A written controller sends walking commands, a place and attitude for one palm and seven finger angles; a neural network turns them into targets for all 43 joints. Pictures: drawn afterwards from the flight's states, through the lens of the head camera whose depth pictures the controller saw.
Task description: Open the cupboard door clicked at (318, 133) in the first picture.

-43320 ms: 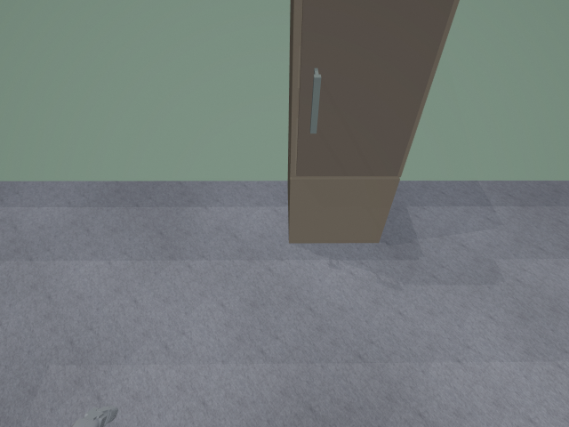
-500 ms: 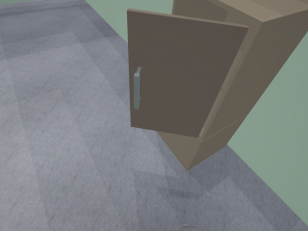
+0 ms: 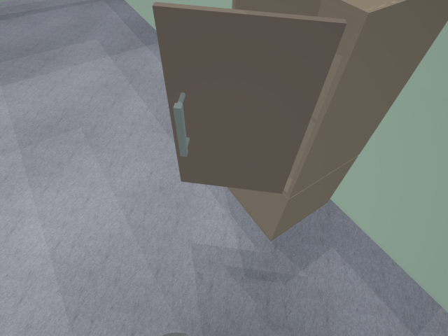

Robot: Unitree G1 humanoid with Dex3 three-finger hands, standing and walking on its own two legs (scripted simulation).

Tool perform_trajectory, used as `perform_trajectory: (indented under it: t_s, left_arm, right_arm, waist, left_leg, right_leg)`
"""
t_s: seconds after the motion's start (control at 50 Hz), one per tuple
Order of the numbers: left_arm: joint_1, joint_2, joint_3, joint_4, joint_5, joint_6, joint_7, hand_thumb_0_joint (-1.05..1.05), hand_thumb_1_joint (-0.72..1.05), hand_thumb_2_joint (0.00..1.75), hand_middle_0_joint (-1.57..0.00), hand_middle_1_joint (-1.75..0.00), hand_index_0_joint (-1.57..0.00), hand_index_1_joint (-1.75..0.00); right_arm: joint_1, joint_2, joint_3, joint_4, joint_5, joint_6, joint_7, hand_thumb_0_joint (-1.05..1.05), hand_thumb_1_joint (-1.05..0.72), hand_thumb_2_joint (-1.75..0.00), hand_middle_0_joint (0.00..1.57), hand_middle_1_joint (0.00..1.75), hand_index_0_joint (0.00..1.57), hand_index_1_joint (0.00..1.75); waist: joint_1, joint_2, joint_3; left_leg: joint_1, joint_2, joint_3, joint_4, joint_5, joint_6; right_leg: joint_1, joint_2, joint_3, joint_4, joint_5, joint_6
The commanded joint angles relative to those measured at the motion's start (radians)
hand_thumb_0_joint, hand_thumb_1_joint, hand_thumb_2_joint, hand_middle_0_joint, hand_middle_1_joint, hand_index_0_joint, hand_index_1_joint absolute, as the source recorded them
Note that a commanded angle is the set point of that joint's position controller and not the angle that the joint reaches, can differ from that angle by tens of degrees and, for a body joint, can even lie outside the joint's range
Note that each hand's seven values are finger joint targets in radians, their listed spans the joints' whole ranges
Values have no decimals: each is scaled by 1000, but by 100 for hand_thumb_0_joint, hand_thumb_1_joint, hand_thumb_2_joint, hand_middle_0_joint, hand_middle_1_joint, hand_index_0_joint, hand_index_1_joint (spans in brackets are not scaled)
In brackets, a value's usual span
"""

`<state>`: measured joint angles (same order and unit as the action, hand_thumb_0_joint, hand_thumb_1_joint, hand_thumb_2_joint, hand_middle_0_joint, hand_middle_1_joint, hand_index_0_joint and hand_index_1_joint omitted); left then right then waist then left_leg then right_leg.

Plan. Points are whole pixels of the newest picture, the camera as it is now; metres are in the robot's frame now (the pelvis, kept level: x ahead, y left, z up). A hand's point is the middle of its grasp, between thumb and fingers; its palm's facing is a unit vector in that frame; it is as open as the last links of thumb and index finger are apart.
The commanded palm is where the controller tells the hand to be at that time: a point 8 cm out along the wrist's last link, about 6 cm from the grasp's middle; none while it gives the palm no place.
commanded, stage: come to a stop and stand still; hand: left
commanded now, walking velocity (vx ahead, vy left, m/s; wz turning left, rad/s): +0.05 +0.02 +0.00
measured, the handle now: (183, 126) +0.61 +0.14 -0.04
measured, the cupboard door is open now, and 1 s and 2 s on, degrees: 49 49 49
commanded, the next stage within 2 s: look again from close up in 0.40 s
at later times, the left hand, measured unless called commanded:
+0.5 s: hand out of the picture -0.01 +0.20 -0.17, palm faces +0.02 -0.98 -0.18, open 7.4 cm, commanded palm none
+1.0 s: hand out of the picture +0.05 +0.20 -0.17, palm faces -0.03 -0.96 -0.26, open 7.4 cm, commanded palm none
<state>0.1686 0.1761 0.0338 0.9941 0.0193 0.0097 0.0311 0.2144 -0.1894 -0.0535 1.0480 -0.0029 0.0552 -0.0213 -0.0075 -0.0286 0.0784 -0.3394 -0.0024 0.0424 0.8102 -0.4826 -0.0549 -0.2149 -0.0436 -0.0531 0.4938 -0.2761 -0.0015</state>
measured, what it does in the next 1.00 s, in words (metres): steps on the spot: left foot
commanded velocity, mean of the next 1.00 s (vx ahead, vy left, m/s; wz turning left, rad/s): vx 0.00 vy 0.00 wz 0.00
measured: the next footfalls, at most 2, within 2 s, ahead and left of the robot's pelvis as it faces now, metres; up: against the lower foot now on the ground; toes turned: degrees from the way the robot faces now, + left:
left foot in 0.08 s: +0.07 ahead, +0.12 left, +0.00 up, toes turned +3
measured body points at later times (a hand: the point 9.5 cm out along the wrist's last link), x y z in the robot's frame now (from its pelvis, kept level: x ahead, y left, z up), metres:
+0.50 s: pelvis +0.00 +0.02 +0.00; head +0.01 +0.03 +0.45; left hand -0.01 +0.25 -0.16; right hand +0.04 -0.21 -0.15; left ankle -0.01 +0.12 -0.74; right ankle -0.03 -0.11 -0.74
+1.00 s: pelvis +0.01 +0.01 +0.00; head +0.02 -0.01 +0.45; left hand +0.05 +0.25 -0.15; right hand +0.01 -0.22 -0.17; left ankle +0.00 +0.12 -0.74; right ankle -0.03 -0.11 -0.74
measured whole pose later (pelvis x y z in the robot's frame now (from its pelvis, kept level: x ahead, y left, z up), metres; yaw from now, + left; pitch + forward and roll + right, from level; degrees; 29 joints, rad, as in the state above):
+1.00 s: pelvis +0.01 +0.01 +0.00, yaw -2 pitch +0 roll +1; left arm 0.23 0.19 -0.01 1.07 0.01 -0.02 0.03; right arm 0.27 -0.18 0.01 1.08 -0.01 -0.03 -0.02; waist -0.01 0.02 0.03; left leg -0.19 -0.01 0.07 0.47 -0.28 0.01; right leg -0.18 -0.03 0.00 0.52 -0.34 0.00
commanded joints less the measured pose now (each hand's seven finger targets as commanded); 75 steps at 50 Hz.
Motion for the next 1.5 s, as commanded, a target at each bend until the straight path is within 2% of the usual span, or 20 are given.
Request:
perform_trajectory:
  t_s: [0.0,0.02,0.04,0.06,0.08,0.1,0.12,0.2,0.26,0.32,0.46,0.48,0.5,0.52,0.56,0.64,0.72,0.86,1.2,1.48]
  left_arm:
    - [33,205,46,-27,-3,-8,6,0,90,90,-20,-30,-20,-30]
    - [29,182,38,-26,-9,-4,0,0,90,90,-20,-30,-20,-30]
    - [42,136,31,-34,-15,5,-7,0,90,90,-20,-30,-20,-30]
    - [51,101,22,-33,-15,11,-8,0,90,90,-20,-30,-20,-30]
    - [53,90,21,-30,-13,19,-7,0,90,90,-20,-30,-20,-30]
    - [63,85,19,-19,-3,28,-10,0,90,90,-20,-30,-20,-30]
    - [75,86,16,-2,1,34,-13,0,90,90,-20,-30,-20,-30]
    - [120,87,5,29,-2,10,-18,0,90,90,-20,-30,-20,-30]
    - [117,120,-2,47,-8,-12,-13,0,90,90,-20,-30,-20,-30]
    - [103,108,-10,64,-8,-18,-11,0,90,90,-20,-30,-20,-30]
    - [135,98,-16,94,-8,-20,-6,0,90,90,-20,-30,-20,-30]
    - [207,88,-31,106,15,-44,39,0,90,90,-20,-30,-20,-30]
    - [169,125,-26,55,3,-45,35,0,90,90,-20,-30,-20,-30]
    - [149,121,-26,46,4,-41,25,0,90,90,-20,-30,-20,-30]
    - [164,118,-25,40,2,-42,16,0,90,90,-20,-30,-20,-30]
    - [164,98,-29,47,-6,-42,12,0,90,90,-20,-30,-20,-30]
    - [135,109,-26,44,-8,-40,10,0,90,90,-20,-30,-20,-30]
    - [125,129,-21,44,-7,-39,10,0,90,90,-20,-30,-20,-30]
    - [108,176,-9,47,-6,-41,8,0,90,90,-20,-30,-20,-30]
    - [75,199,-6,49,-4,-42,-3,0,90,90,-20,-30,-20,-30]
  right_arm:
    - [90,-39,-1,-36,-3,-27,3,0,-90,-90,20,30,20,30]
    - [110,-59,-2,-29,-5,-35,3,0,-90,-90,20,30,20,30]
    - [98,-115,-9,-42,-12,-46,0,0,-90,-90,20,30,20,30]
    - [67,-159,-16,-61,-17,-45,-5,0,-90,-90,20,30,20,30]
    - [18,-179,-14,-78,-24,-38,-7,0,-90,-90,20,30,20,30]
    - [-21,-170,-9,-86,-26,-40,-6,0,-90,-90,20,30,20,30]
    - [-39,-159,-5,-89,-25,-44,-8,0,-90,-90,20,30,20,30]
    - [-24,-135,8,-71,-14,-59,-17,0,-90,-90,20,30,20,30]
    - [9,-98,16,-51,-1,-68,-13,0,-90,-90,20,30,20,30]
    - [22,-109,15,-26,-3,-68,-10,0,-90,-90,20,30,20,30]
    - [47,-82,27,21,-5,-72,-10,0,-90,-90,20,30,20,30]
    - [2,-129,28,-50,2,-84,2,0,-90,-90,20,30,20,30]
    - [39,-80,35,-69,-8,-78,9,0,-90,-90,20,30,20,30]
    - [50,-87,35,-68,-11,-83,8,0,-90,-90,20,30,20,30]
    - [80,-89,41,-76,-16,-91,8,0,-90,-90,20,30,20,30]
    - [92,-101,40,-79,-11,-95,-2,0,-90,-90,20,30,20,30]
    - [108,-107,42,-59,-10,-97,-4,0,-90,-90,20,30,20,30]
    - [102,-94,44,-20,-11,-95,-5,0,-90,-90,20,30,20,30]
    - [26,-123,34,4,-8,-87,-12,0,-90,-90,20,30,20,30]
    - [-18,-165,31,9,-10,-89,-10,0,-90,-90,20,30,20,30]
  waist:
    - [-7,-100,-105]
    - [-14,-61,-101]
    - [-2,106,-94]
    - [11,219,-78]
    - [22,217,-49]
    - [32,184,-10]
    - [37,208,16]
    - [41,119,-65]
    - [14,48,-89]
    - [1,-51,-86]
    - [8,2,-31]
    - [20,69,11]
    - [-3,88,-28]
    - [-4,133,6]
    - [5,201,-52]
    - [7,50,-85]
    - [5,-12,-47]
    - [10,-28,-25]
    - [15,19,-67]
    - [14,20,-67]
  left_leg:
    - [154,-7,11,-328,223,4]
    - [239,25,-20,-403,308,22]
    - [233,149,-173,-454,362,76]
    - [122,265,-287,-529,299,150]
    - [-11,294,-296,-584,148,189]
    - [-70,262,-287,-611,47,184]
    - [-66,231,-266,-618,53,175]
    - [93,171,-170,-504,347,148]
    - [167,102,-110,-453,394,93]
    - [203,104,-102,-455,368,84]
    - [183,98,-89,-487,362,82]
    - [133,117,-60,-325,486,59]
    - [113,88,-87,-363,310,64]
    - [83,91,-98,-402,266,75]
    - [64,109,-124,-413,328,98]
    - [128,108,-110,-389,430,109]
    - [122,100,-100,-402,434,106]
    - [130,95,-78,-412,417,101]
    - [190,101,-44,-386,474,76]
    - [206,113,-57,-420,440,78]
  right_leg:
    - [20,-209,172,-61,471,-118]
    - [-62,-161,153,-32,294,-73]
    - [-138,-71,99,18,59,-17]
    - [-98,-20,31,92,-110,20]
    - [-29,-13,28,141,-177,20]
    - [-15,-6,29,160,-171,11]
    - [-26,-6,32,167,-148,3]
    - [11,-11,63,-11,5,-8]
    - [14,-68,139,-129,155,-29]
    - [-6,-62,129,-147,123,-17]
    - [4,-60,124,-174,107,-18]
    - [-34,-81,130,-135,217,-5]
    - [-33,-80,145,-111,30,-35]
    - [-60,-65,128,-84,-30,-45]
    - [-3,-35,84,-41,9,-45]
    - [6,-34,91,-36,77,-38]
    - [4,-42,99,-34,128,-34]
    - [10,-53,111,-52,182,-36]
    - [34,-82,158,-68,388,-50]
    - [34,-66,152,-114,287,-47]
